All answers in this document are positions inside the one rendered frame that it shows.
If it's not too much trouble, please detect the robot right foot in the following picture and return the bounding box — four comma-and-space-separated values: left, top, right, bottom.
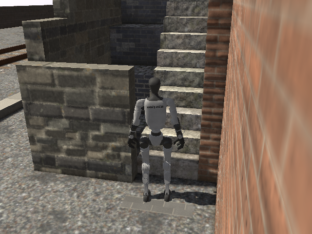
164, 189, 171, 202

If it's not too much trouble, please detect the left robot forearm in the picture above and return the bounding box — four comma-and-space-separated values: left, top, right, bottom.
129, 119, 137, 139

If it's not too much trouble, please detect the robot right upper arm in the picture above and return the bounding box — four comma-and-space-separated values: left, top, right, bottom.
165, 98, 179, 125

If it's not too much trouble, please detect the right robot forearm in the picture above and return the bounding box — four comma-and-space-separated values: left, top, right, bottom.
174, 118, 183, 139

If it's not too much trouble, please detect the left robot hand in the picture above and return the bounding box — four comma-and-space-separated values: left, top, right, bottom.
127, 137, 138, 149

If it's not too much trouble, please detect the robot right shin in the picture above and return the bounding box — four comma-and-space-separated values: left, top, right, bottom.
164, 162, 171, 195

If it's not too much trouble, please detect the right robot hand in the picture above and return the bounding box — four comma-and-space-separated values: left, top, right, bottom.
174, 138, 185, 150

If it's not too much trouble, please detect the robot left upper arm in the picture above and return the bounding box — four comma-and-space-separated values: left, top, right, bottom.
132, 99, 145, 126

